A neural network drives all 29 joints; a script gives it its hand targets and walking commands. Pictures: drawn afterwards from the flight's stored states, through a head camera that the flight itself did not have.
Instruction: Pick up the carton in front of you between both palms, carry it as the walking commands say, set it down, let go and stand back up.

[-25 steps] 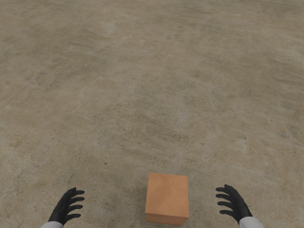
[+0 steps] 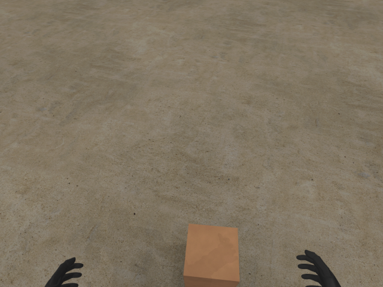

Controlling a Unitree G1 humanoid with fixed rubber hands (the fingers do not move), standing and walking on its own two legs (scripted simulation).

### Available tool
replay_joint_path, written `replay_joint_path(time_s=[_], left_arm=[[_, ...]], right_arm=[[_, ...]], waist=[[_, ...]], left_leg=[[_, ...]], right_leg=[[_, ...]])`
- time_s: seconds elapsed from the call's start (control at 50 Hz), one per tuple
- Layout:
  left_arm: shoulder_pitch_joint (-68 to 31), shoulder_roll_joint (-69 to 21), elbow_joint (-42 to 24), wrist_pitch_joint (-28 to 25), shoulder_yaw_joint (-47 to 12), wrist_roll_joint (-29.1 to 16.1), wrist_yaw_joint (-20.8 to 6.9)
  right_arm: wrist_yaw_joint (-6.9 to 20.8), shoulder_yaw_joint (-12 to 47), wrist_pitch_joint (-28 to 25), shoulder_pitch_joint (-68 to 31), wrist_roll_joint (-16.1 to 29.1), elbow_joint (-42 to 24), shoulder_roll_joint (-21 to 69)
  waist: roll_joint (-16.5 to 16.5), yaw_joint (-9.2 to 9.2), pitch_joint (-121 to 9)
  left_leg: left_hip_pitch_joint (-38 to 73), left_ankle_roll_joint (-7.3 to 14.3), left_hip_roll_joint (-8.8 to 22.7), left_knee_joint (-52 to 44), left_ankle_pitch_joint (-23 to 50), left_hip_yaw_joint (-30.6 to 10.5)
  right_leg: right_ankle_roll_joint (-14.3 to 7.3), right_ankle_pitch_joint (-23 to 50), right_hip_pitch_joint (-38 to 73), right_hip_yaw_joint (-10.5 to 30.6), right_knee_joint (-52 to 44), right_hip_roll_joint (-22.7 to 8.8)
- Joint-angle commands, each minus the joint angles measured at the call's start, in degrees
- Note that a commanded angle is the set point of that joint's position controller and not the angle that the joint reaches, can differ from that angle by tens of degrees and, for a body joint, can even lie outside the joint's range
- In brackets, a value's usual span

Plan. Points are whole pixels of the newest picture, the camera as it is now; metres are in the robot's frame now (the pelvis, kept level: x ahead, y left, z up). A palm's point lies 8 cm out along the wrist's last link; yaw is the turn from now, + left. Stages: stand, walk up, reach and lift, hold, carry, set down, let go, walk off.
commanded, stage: stand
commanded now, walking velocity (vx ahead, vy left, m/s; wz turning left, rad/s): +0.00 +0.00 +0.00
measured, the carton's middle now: (210, 259) +0.35 -0.08 -0.64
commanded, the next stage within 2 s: none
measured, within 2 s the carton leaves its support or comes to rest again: neither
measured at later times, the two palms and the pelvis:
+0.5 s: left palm out of the picture +0.11 +0.28 -0.08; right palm out of the picture +0.12 -0.31 -0.10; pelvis +0.01 -0.02 +0.00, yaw +2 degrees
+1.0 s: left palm out of the picture +0.08 +0.30 -0.08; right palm out of the picture +0.09 -0.32 -0.10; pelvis -0.01 -0.02 +0.01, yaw +1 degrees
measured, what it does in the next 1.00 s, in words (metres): stands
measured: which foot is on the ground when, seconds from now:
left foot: down 0.00-1.00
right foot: down 0.00-1.00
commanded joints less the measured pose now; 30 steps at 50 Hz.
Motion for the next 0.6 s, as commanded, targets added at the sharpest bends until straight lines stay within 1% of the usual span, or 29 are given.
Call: replay_joint_path(time_s=[0.0, 0.1, 0.32, 0.44, 0.58], left_arm=[[-2.89, 7.88, -2.31, -1.59, 1.74, -0.06, 0.21], [-2.84, 9.66, 0.63, -1.83, 1.66, -0.36, 0.71], [-4.02, 11.34, 5.55, -2.0, 1.33, -0.83, 0.91], [-5.08, 11.52, 7.82, -1.95, 1.18, -1.03, 0.83], [-6.02, 11.89, 10.29, -1.89, 1.13, -1.22, 0.66]], right_arm=[[-0.17, -1.59, -2.14, -2.19, 0.01, -2.46, -7.21], [-0.66, -1.16, -2.68, -0.91, 0.15, 0.81, -8.51], [-1.18, -0.11, -3.2, -0.14, 0.59, 5.67, -10.03], [-1.31, 0.21, -3.36, -0.44, 0.71, 7.7, -10.56], [-1.31, 0.42, -3.57, -0.92, 0.76, 9.96, -11.16]], waist=[[-3.01, -0.04, -2.43], [-3.42, -0.16, -3.19], [-2.65, 0.28, -2.66], [-2.35, 0.48, -2.12], [-2.42, 0.7, -1.13]], left_leg=[[-5.5, -0.46, 3.64, -5.21, 13.71, -2.61], [-3.41, -0.46, 3.95, -4.88, 17.44, -2.98], [-3.07, -0.53, 4.6, -6.01, 20.33, -3.46], [-2.91, -0.45, 4.94, -7.44, 19.91, -3.76], [-2.88, -0.15, 5.29, -9.37, 17.83, -4.12]], right_leg=[[-1.32, 9.15, 5.8, 3.55, -4.12, -4.25], [-1.9, 12.44, 7.14, 4.24, -4.31, -5.18], [-2.12, 16.43, 10.5, 4.78, -5.01, -6.04], [-2.02, 16.13, 11.6, 4.96, -6.04, -6.14], [-1.86, 13.59, 12.01, 5.36, -7.82, -6.25]])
